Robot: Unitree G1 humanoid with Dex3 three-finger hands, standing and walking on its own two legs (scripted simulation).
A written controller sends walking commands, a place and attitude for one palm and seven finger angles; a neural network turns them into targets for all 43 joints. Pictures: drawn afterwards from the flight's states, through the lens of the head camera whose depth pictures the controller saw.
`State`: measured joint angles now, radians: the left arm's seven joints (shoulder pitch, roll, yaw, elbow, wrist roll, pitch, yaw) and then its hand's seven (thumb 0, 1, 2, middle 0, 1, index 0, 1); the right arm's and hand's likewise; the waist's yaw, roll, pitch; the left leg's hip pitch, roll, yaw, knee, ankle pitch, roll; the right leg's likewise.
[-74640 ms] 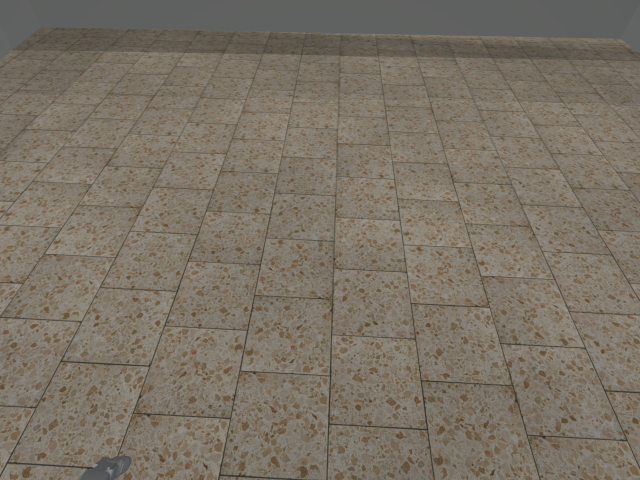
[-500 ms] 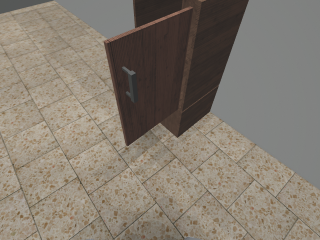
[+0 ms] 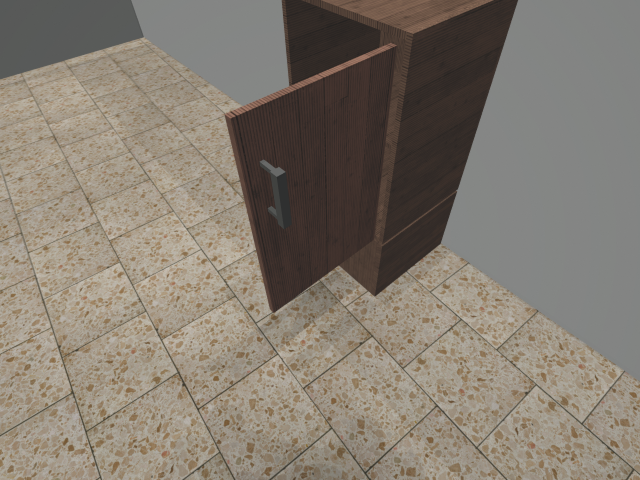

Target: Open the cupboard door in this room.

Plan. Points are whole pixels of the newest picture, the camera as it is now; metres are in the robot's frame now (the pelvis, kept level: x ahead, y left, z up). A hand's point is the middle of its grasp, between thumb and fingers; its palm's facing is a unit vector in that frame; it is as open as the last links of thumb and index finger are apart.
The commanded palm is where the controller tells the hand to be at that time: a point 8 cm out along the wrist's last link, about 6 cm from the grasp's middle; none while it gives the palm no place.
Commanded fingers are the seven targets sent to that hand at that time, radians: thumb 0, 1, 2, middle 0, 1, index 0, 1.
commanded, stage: let the arm hang, fingers relaxed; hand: left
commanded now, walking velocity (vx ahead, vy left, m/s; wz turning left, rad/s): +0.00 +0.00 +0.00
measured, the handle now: (275, 194) +0.61 +0.13 -0.02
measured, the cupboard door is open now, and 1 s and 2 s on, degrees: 91 91 91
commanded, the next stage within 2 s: look to check the result in 0.28 s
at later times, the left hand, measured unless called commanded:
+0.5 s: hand out of the picture +0.08 +0.21 -0.16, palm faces +0.01 -0.96 -0.29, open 7.3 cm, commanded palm none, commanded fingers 0.00 0.90 0.90 -0.20 -0.30 -0.20 -0.30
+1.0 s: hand out of the picture +0.11 +0.22 -0.16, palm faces +0.00 -0.95 -0.31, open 7.3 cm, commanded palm none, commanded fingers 0.00 0.90 0.90 -0.20 -0.30 -0.20 -0.30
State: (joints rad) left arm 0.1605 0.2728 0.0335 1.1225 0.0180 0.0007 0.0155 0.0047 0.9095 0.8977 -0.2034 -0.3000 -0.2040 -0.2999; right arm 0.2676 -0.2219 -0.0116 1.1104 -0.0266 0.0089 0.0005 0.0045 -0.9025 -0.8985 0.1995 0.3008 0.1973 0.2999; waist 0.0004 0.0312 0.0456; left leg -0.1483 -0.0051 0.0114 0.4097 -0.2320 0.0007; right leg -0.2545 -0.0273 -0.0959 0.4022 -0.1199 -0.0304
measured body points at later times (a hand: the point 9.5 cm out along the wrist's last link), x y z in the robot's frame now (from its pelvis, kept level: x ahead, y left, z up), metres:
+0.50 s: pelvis +0.02 -0.01 +0.00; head +0.04 -0.02 +0.45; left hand +0.08 +0.26 -0.14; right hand +0.07 -0.27 -0.15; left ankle -0.01 +0.12 -0.74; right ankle +0.06 -0.10 -0.74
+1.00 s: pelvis +0.04 -0.01 +0.01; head +0.06 -0.02 +0.45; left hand +0.11 +0.27 -0.13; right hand +0.08 -0.28 -0.15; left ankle -0.01 +0.12 -0.74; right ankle +0.06 -0.10 -0.74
